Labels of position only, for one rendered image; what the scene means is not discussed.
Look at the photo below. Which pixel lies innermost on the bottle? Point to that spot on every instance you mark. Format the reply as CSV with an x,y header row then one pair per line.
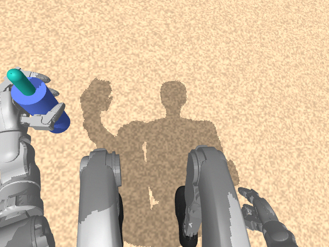
x,y
33,95

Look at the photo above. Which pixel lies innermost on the left robot arm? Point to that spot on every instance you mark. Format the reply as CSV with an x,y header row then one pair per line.
x,y
22,221

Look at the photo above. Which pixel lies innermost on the right robot arm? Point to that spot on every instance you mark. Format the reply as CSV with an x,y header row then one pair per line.
x,y
276,234

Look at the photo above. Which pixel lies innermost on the right robot hand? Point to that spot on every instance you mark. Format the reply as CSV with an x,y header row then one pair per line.
x,y
258,214

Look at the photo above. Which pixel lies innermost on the left robot hand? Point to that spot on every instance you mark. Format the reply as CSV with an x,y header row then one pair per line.
x,y
14,117

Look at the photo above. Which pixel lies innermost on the right robot foot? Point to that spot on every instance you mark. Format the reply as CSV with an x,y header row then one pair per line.
x,y
180,208

